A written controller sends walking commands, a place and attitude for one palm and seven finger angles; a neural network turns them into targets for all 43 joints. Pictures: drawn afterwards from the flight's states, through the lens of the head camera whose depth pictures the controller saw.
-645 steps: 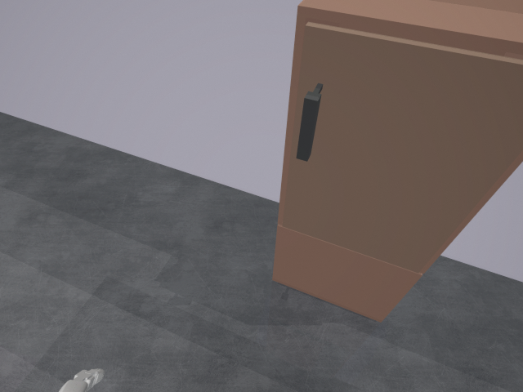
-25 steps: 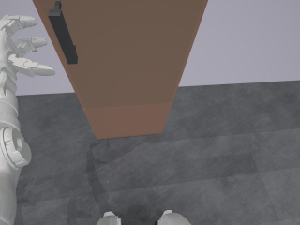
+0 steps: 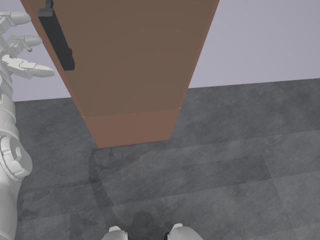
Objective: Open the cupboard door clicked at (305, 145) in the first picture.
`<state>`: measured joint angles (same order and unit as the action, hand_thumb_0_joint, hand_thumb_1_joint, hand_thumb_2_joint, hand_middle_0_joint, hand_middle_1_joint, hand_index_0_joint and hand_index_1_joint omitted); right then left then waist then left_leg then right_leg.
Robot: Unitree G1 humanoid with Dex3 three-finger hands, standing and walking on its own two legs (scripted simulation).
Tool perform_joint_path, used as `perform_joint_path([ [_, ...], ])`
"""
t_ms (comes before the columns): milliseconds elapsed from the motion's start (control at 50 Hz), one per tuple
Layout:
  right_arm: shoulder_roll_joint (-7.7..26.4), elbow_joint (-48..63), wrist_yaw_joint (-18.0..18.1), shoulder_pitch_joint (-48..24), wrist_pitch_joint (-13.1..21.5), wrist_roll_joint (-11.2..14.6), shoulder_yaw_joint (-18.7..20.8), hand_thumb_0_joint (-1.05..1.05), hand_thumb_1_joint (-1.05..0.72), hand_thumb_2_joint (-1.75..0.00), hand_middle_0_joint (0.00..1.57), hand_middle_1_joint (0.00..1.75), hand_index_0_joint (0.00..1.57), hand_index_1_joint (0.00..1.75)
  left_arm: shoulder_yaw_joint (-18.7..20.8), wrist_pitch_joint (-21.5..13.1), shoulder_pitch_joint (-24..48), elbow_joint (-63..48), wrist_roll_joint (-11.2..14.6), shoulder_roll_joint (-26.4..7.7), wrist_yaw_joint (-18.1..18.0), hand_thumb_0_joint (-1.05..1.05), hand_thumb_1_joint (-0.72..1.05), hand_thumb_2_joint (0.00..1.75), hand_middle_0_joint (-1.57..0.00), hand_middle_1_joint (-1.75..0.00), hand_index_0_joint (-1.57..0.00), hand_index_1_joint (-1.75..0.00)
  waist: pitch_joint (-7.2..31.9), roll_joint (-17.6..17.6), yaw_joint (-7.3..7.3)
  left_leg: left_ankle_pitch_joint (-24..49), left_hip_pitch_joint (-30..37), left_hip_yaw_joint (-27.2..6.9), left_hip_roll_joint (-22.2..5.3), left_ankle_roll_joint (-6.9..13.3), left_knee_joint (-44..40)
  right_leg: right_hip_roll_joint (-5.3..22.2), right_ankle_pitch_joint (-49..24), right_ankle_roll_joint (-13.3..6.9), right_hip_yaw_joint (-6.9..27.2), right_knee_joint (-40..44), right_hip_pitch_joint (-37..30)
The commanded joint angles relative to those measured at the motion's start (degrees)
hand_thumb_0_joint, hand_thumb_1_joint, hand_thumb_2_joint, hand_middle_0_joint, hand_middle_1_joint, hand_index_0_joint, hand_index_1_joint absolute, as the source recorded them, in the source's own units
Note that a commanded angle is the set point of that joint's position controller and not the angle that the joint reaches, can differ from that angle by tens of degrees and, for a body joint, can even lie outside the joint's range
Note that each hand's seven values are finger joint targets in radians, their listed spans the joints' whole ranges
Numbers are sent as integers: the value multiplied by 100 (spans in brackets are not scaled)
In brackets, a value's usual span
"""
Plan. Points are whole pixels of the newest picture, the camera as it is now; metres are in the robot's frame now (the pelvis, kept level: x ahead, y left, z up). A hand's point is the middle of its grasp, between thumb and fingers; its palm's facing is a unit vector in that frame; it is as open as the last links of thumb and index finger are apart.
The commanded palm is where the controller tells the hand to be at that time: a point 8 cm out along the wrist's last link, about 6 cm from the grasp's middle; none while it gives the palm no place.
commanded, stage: move the hooked fingers beside the handle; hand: left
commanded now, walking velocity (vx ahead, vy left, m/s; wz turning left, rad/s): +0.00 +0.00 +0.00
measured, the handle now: (60, 37) +0.58 +0.18 +0.13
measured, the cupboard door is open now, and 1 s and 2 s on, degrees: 0 0 0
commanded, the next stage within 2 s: slide the fingers in behind the handle in 0.44 s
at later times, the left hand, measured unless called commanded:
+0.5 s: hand (27, 54) +0.52 +0.23 +0.13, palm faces +0.05 -1.00 +0.01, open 14.0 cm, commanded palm +0.50 +0.28 +0.13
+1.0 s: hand (38, 50) +0.53 +0.21 +0.13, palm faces +0.06 -1.00 +0.01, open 13.9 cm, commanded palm +0.51 +0.25 +0.13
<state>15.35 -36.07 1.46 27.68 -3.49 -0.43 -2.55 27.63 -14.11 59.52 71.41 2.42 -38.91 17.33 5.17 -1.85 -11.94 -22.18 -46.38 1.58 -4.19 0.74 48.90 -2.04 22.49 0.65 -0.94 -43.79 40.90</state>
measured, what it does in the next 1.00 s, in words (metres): stands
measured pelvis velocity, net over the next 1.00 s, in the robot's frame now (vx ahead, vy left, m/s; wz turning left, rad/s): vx -0.01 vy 0.00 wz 0.01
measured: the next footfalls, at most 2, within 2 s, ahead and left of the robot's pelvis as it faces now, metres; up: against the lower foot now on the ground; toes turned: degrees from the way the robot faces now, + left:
none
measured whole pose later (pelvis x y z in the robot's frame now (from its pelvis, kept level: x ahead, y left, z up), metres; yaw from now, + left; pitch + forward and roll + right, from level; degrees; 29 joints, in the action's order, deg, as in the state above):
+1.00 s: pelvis -0.01 +0.00 +0.00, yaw +1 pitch +19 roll -4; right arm 15.5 -37.3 0.8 27.7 -2.2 -0.8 -2.4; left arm 24.5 -14.3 62.2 72.6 2.7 -36.2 13.9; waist 5.2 -2.1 -12.4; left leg -22.0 -48.1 0.5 -3.8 0.9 50.5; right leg -1.8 22.5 0.7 -1.8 -45.1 42.1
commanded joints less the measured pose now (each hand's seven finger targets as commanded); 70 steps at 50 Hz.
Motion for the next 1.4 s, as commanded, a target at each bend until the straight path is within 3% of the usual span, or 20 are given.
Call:
perform_joint_path([
  [0,1129,178,121,962,19,31,444,0,-90,-90,20,30,20,30,-87,-325,2654,-1168,211,-1391,78,0,-50,30,-30,-120,-30,-120,2520,-828,24,2932,2786,-384,132,95,-210,-216,-2441,-97,-145,363,-348],
  [60,1149,161,153,935,24,44,424,0,-90,-90,20,30,20,30,-102,-256,2790,-1064,214,-1497,111,0,-50,30,-30,-120,-30,-120,2376,-748,-29,2630,2565,-380,156,118,-257,-194,-2328,-95,-120,392,-396],
  [140,1111,162,134,873,61,30,436,0,-90,-90,20,30,20,30,-156,-388,2735,-1319,274,-1334,149,0,-50,30,-30,-120,-30,-120,2702,-1006,44,3034,2914,-405,155,76,-183,-193,-2497,-110,-131,331,-390],
  [240,1131,162,138,790,46,60,406,0,-90,-90,20,30,20,30,-350,-270,2736,-996,293,-1137,168,0,-50,30,-30,-120,-30,-120,2273,-753,-49,2627,2580,-403,174,105,-231,-177,-2277,-99,-147,361,-280],
  [320,1132,189,139,782,82,34,417,0,-90,-90,20,30,20,30,-119,-408,2872,-1298,292,-1388,86,0,-50,30,-30,-120,-30,-120,2687,-961,42,2771,2817,-442,168,75,-182,-172,-2281,-122,-135,301,-333],
  [380,1127,157,145,764,99,45,400,0,-90,-90,20,30,20,30,-305,-425,3031,-1130,267,-1179,30,0,-50,30,-30,-120,-30,-120,2372,-784,-88,2472,2663,-485,167,97,-189,-181,-2011,-122,-160,320,-138],
  [440,1169,132,165,765,127,52,369,0,-90,-90,20,30,20,30,-293,-349,3239,-901,222,-1348,-11,0,-50,30,-30,-120,-30,-120,2272,-702,-170,2055,2384,-456,179,118,-225,-159,-1783,-85,-114,372,-132],
  [520,1182,143,177,844,165,32,345,0,-90,-90,20,30,20,30,2,-403,3279,-877,120,-1861,-21,0,-50,30,-30,-120,-30,-120,2563,-884,-76,2194,2350,-448,186,113,-146,-153,-1911,-93,-79,301,-256],
  [600,1153,155,143,918,175,8,374,0,-90,-90,20,30,20,30,-198,-448,3122,-1010,179,-1459,63,0,-50,30,-30,-120,-30,-120,2831,-1054,-38,2425,2664,-479,157,76,-142,-186,-1957,-119,-133,267,-185],
  [660,1151,127,118,936,162,19,383,0,-90,-90,20,30,20,30,-327,-298,2976,-808,263,-1171,88,0,-50,30,-30,-120,-30,-120,2535,-858,-82,2224,2482,-437,162,97,-185,-205,-1854,-104,-150,352,-138],
  [720,1170,108,135,1009,150,7,380,0,-90,-90,20,30,20,30,-161,-238,3144,-845,198,-1445,-22,0,-50,30,-30,-120,-30,-120,2457,-753,-87,2163,2289,-445,168,122,-219,-189,-1851,-96,-135,351,-214],
  [780,1138,132,88,1039,187,-41,413,0,-90,-90,20,30,20,30,-86,-402,3132,-1329,161,-1402,-177,0,-50,30,-30,-120,-30,-120,2799,-1024,18,2464,2678,-476,155,89,-183,-212,-1920,-140,-158,294,-181],
  [840,1126,86,49,997,182,-31,420,0,-90,-90,20,30,20,30,-294,-366,3117,-1065,164,-1069,-257,0,-50,30,-30,-120,-30,-120,2423,-813,-105,2177,2483,-471,148,83,-208,-216,-1720,-107,-183,350,-25],
  [880,1158,105,58,1043,183,-39,408,0,-90,-90,20,30,20,30,-19,-357,3049,-1029,130,-1427,-313,0,-50,30,-30,-120,-30,-120,2507,-795,5,2194,2361,-448,170,103,-226,-213,-1813,-131,-159,311,-239],
  [920,1104,115,34,1002,195,-31,428,0,-90,-90,20,30,20,30,-252,-387,3117,-1222,80,-1160,-323,0,-50,30,-30,-120,-30,-120,2651,-1013,-13,2357,2531,-418,180,86,-189,-196,-1952,-119,-143,305,-200],
  [1060,1081,89,-10,966,205,-32,466,0,-90,-90,20,30,20,30,-493,-372,3048,-1238,199,-603,-370,0,-50,30,-30,-120,-30,-120,2557,-950,-54,2426,2736,-481,156,56,-197,-217,-1878,-147,-198,306,-26],
  [1160,1060,106,-40,922,214,-43,461,0,-90,-90,20,30,20,30,-416,-368,2991,-1247,162,-628,-526,0,-50,30,-30,-120,-30,-120,2542,-659,-35,2452,2515,-420,194,87,-183,-201,-2101,-109,-166,281,-263],
  [1300,1011,122,-88,852,236,-56,490,0,-90,-90,20,30,20,30,-478,-511,3077,-1504,141,-384,-728,0,-50,30,-30,-120,-30,-120,2774,-849,15,2656,2777,-445,196,54,-139,-200,-2189,-132,-170,207,-232],
  [1340,1008,111,-99,849,241,-51,488,0,-90,-90,20,30,20,30,-507,-481,3016,-1388,159,-299,-754,0,-50,30,-30,-120,-30,-120,2675,-577,2,2537,2605,-425,213,73,-152,-200,-2205,-114,-167,225,-334],
  [1380,1015,130,-89,834,237,-43,481,0,-90,-90,20,30,20,30,-475,-501,3026,-1415,124,-360,-800,0,-50,30,-30,-120,-30,-120,2618,-670,19,2478,2560,-417,231,83,-163,-189,-2180,-133,-158,214,-335],
])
